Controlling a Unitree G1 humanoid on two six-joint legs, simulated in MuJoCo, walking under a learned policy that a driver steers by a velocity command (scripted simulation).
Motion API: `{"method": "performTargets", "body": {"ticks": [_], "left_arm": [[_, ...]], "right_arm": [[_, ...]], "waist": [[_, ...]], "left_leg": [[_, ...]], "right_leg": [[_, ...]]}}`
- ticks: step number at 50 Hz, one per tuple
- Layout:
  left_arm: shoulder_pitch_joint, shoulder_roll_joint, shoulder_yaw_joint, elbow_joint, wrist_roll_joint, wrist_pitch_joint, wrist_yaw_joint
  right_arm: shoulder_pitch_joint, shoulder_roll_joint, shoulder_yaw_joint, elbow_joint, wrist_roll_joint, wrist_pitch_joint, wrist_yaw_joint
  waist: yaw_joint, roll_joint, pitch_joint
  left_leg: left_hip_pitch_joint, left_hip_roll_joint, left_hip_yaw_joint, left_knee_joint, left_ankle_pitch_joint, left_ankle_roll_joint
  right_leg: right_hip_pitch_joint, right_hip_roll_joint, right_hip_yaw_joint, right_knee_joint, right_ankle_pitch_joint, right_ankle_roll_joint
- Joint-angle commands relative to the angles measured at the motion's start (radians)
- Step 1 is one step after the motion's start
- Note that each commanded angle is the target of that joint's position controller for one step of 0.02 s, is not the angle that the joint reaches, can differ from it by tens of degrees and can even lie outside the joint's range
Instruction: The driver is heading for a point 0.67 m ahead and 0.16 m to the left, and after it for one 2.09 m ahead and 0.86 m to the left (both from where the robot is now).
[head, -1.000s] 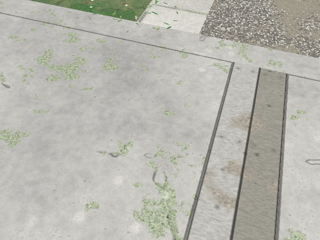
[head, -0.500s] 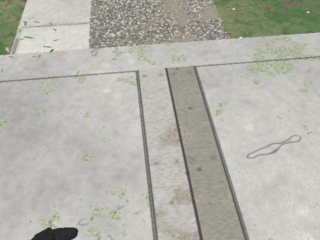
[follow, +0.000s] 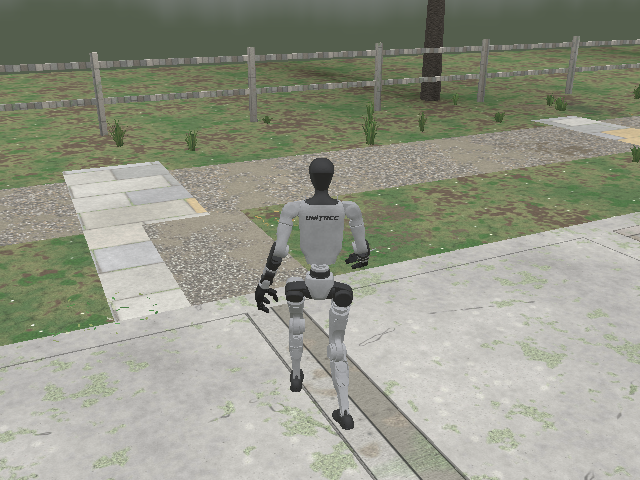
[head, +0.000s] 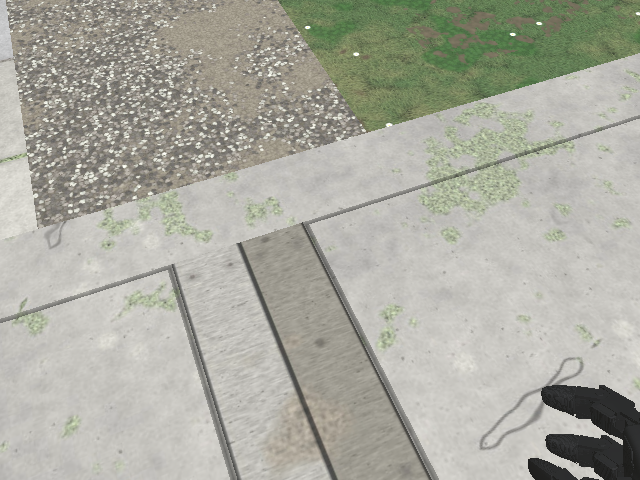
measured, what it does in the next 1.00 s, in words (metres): walks ahead, turning left: right foot, then left foot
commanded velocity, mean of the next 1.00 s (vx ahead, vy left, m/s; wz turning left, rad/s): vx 1.00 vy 0.00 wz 0.45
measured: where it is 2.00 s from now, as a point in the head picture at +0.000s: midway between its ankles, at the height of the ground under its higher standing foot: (180, 105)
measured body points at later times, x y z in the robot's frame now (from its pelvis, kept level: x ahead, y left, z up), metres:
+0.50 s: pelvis +0.45 -0.01 +0.00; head +0.49 -0.01 +0.45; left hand +0.71 +0.21 -0.04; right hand +0.40 -0.27 -0.14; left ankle +0.18 +0.12 -0.63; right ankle +0.59 -0.12 -0.71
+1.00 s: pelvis +0.87 +0.11 -0.01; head +0.89 +0.13 +0.44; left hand +0.88 +0.41 -0.11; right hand +1.10 -0.09 -0.10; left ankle +0.94 +0.19 -0.71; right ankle +0.77 -0.13 -0.56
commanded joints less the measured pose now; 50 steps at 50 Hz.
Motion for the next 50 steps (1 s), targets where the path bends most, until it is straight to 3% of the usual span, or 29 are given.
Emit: {"method": "performTargets", "body": {"ticks": [1, 2, 3, 5, 8, 12, 17, 20, 21, 22, 23, 24, 25, 26, 27, 28, 29, 31, 35, 39, 41, 43, 44, 45, 46, 47, 48, 49, 50], "left_arm": [[0.069, 0.044, -0.026, -0.085, -0.064, -0.037, -0.007], [-0.105, 0.102, -0.015, -0.12, -0.058, -0.044, -0.01], [-0.216, 0.081, -0.023, -0.149, -0.034, -0.054, -0.01], [-0.233, 0.039, -0.024, -0.169, -0.026, -0.06, -0.02], [-0.205, 0.012, -0.033, -0.161, -0.026, -0.038, -0.021], [-0.381, 0.013, -0.05, -0.223, 0.003, -0.055, -0.031], [-0.582, 0.029, -0.043, -0.296, -0.01, -0.086, -0.059], [-0.491, 0.115, 0.0, -0.293, -0.018, -0.09, -0.05], [-0.346, 0.155, 0.022, -0.266, -0.03, -0.083, -0.037], [-0.106, 0.185, 0.04, -0.214, -0.035, -0.071, -0.018], [0.08, 0.275, 0.059, -0.169, -0.006, -0.059, -0.002], [0.087, 0.264, 0.05, -0.157, 0.008, -0.069, -0.025], [0.032, 0.156, 0.033, -0.152, 0.004, -0.067, -0.024], [-0.012, 0.111, 0.023, -0.134, -0.002, -0.065, -0.017], [-0.062, 0.104, 0.021, -0.114, 0.01, -0.067, -0.018], [-0.109, 0.07, 0.016, -0.101, 0.027, -0.074, -0.018], [-0.151, 0.04, 0.01, -0.087, 0.037, -0.077, -0.017], [-0.221, 0.017, 0.01, -0.068, 0.008, -0.079, -0.021], [-0.275, 0.086, 0.025, -0.066, 0.019, -0.087, -0.007], [-0.199, 0.176, 0.039, -0.053, 0.007, -0.083, 0.006], [-0.181, 0.237, 0.051, -0.054, 0.005, -0.065, 0.007], [-0.176, 0.293, 0.065, -0.066, -0.007, -0.032, 0.01], [-0.201, 0.306, 0.07, -0.08, -0.013, -0.019, 0.01], [-0.243, 0.281, 0.061, -0.092, -0.016, -0.022, 0.007], [-0.255, 0.103, 0.012, -0.115, -0.006, -0.056, -0.001], [-0.072, 0.018, -0.028, -0.202, -0.021, -0.11, -0.018], [-0.221, 0.15, -0.013, -0.218, -0.03, -0.143, -0.025], [-0.319, 0.157, -0.006, -0.252, -0.054, -0.146, -0.02], [-0.319, 0.131, -0.013, -0.237, -0.03, -0.136, -0.006]], "right_arm": [[0.488, -0.156, -0.075, 0.063, -0.019, 0.005, 0.012], [0.437, -0.106, -0.065, 0.073, -0.021, 0.017, 0.002], [0.42, -0.123, -0.066, 0.088, -0.031, 0.024, 0.007], [0.366, -0.074, -0.046, 0.11, -0.047, 0.016, 0.021], [0.342, -0.046, -0.033, 0.14, -0.007, 0.011, 0.033], [0.377, -0.107, -0.041, 0.17, -0.008, 0.006, 0.011], [0.515, -0.13, -0.036, 0.24, 0.02, 0.025, -0.01], [0.525, -0.181, -0.044, 0.265, 0.0, 0.054, -0.021], [0.505, -0.207, -0.047, 0.27, -0.018, 0.068, -0.021], [0.446, -0.206, -0.043, 0.251, -0.033, 0.077, -0.024], [0.5, -0.074, -0.013, 0.206, -0.057, 0.066, -0.027], [0.638, 0.032, 0.022, 0.204, 0.021, 0.044, -0.018], [0.508, -0.082, -0.009, 0.192, 0.064, 0.04, -0.027], [0.376, -0.105, -0.018, 0.161, 0.064, 0.04, -0.03], [0.311, -0.089, -0.016, 0.143, 0.042, 0.042, -0.029], [0.294, -0.081, -0.025, 0.136, 0.022, 0.055, -0.024], [0.325, -0.055, -0.027, 0.134, 0.027, 0.077, -0.013], [0.319, -0.014, -0.023, 0.122, 0.036, 0.12, -0.005], [0.23, -0.036, -0.021, 0.074, 0.011, 0.13, 0.007], [0.077, -0.066, -0.021, 0.033, 0.009, 0.112, 0.047], [0.063, -0.106, -0.036, 0.017, 0.015, 0.107, 0.062], [0.183, -0.173, -0.068, 0.028, 0.032, 0.12, 0.061], [0.353, -0.227, -0.096, 0.063, 0.034, 0.132, 0.055], [0.59, -0.302, -0.139, 0.13, 0.032, 0.145, 0.039], [0.585, -0.354, -0.152, 0.156, 0.037, 0.159, 0.023], [0.444, -0.352, -0.113, 0.074, -0.001, 0.121, 0.033], [0.44, -0.244, -0.101, 0.037, -0.007, 0.099, 0.038], [0.44, -0.227, -0.097, 0.058, -0.018, 0.073, 0.045], [0.391, -0.202, -0.088, 0.062, -0.015, 0.054, 0.05]], "waist": [[-0.2, 0.375, -0.382], [-0.227, 0.194, -0.202], [-0.213, -0.001, -0.101], [-0.118, 0.02, -0.028], [-0.06, 0.061, 0.03], [-0.094, 0.044, 0.11], [-0.148, 0.054, 0.134], [-0.061, 0.148, 0.01], [0.031, 0.191, -0.085], [0.164, 0.203, -0.203], [0.143, -0.034, -0.414], [0.055, -0.383, -0.628], [0.082, -0.28, -0.435], [0.086, -0.181, -0.249], [0.043, -0.04, -0.152], [-0.005, -0.026, -0.1], [-0.053, -0.063, -0.072], [-0.099, -0.083, 0.01], [-0.129, -0.023, 0.096], [-0.073, 0.07, 0.125], [-0.088, 0.028, 0.092], [-0.176, -0.062, -0.002], [-0.269, -0.095, -0.084], [-0.383, -0.052, -0.178], [-0.324, 0.318, -0.078], [-0.098, 0.464, -0.303], [-0.193, 0.218, -0.312], [-0.166, 0.072, -0.139], [-0.11, -0.079, -0.098]], "left_leg": [[1.051, 0.392, -0.919, -0.3, -0.797, 0.241], [0.905, 0.358, -0.72, -0.299, -0.637, 0.211], [0.747, 0.304, -0.592, -0.311, -0.439, 0.193], [0.568, 0.241, -0.461, -0.351, -0.299, 0.203], [0.449, 0.217, -0.358, -0.409, -0.206, 0.214], [0.355, 0.172, -0.189, -0.488, 0.025, 0.195], [0.411, 0.195, -0.146, -0.54, 0.139, 0.173], [0.59, 0.233, -0.167, -0.318, 0.624, 0.137], [0.585, 0.223, -0.154, -0.129, 0.775, 0.118], [0.377, 0.189, -0.139, 0.158, 0.687, 0.081], [0.079, 0.076, -0.118, 0.546, 0.155, 0.056], [-0.125, -0.002, -0.2, 0.821, -0.385, 0.044], [-0.239, 0.058, -0.193, 0.887, -0.335, 0.051], [-0.3, 0.092, -0.149, 0.888, -0.283, 0.048], [-0.264, 0.137, -0.137, 0.847, -0.239, 0.05], [-0.205, 0.173, -0.14, 0.801, -0.205, 0.052], [-0.152, 0.202, -0.148, 0.789, -0.2, 0.049], [-0.153, 0.24, -0.14, 0.749, -0.243, 0.041], [-0.183, 0.233, -0.099, 0.586, 0.02, 0.018], [-0.114, 0.175, 0.027, 0.279, 0.235, 0.065], [-0.046, 0.103, 0.112, 0.203, 0.199, 0.095], [0.094, 0.01, 0.183, 0.227, 0.033, 0.129], [0.303, -0.025, 0.185, 0.251, -0.058, 0.158], [0.651, -0.037, 0.11, 0.182, -0.044, 0.202], [0.772, 0.048, -0.109, 0.086, 0.036, 0.283], [0.986, 0.261, -0.826, -0.174, -0.428, 0.512], [0.927, 0.286, -0.933, -0.334, -0.651, 0.428], [0.76, 0.271, -0.892, -0.384, -0.621, 0.377], [0.625, 0.247, -0.806, -0.36, -0.528, 0.34]], "right_leg": [[-0.788, -0.056, -0.025, 0.675, 0.086, 0.008], [-0.835, -0.094, -0.067, 0.664, 0.149, 0.001], [-0.801, -0.12, -0.096, 0.619, 0.184, -0.003], [-0.747, -0.18, -0.093, 0.515, 0.24, -0.002], [-0.756, -0.228, -0.124, 0.408, 0.255, 0.022], [-0.763, -0.232, -0.194, 0.122, 0.54, 0.067], [-0.529, -0.135, -0.23, -0.228, 0.743, 0.073], [-0.373, -0.064, -0.239, -0.261, 0.58, 0.049], [-0.211, -0.049, -0.248, -0.249, 0.508, 0.028], [0.112, -0.128, -0.2, -0.189, 0.475, 0.008], [0.486, -0.379, 0.124, -0.157, 0.223, -0.033], [0.633, -0.542, 0.63, -0.4, -0.184, -0.159], [0.507, -0.486, 0.583, -0.5, -0.268, -0.105], [0.357, -0.463, 0.39, -0.489, -0.112, -0.073], [0.18, -0.442, 0.264, -0.505, 0.087, -0.066], [0.04, -0.41, 0.155, -0.526, 0.2, -0.065], [-0.053, -0.399, 0.079, -0.55, 0.245, -0.068], [-0.171, -0.395, -0.072, -0.614, 0.313, -0.052], [-0.255, -0.333, -0.327, -0.676, 0.476, -0.03], [-0.125, -0.31, -0.467, -0.696, 0.579, 0.013], [0.007, -0.324, -0.498, -0.608, 0.994, 0.033], [0.111, -0.35, -0.508, -0.362, 1.503, 0.04], [0.051, -0.362, -0.495, -0.135, 1.616, 0.033], [-0.141, -0.326, -0.472, 0.197, 1.484, 0.053], [-0.462, -0.078, -0.454, 0.739, 0.309, 0.107], [-0.823, 0.02, -0.17, 0.958, -0.051, 0.108], [-0.829, -0.054, -0.058, 0.855, 0.08, 0.051], [-0.844, -0.074, -0.088, 0.737, 0.131, 0.039], [-0.771, -0.129, -0.077, 0.624, 0.176, 0.041]]}}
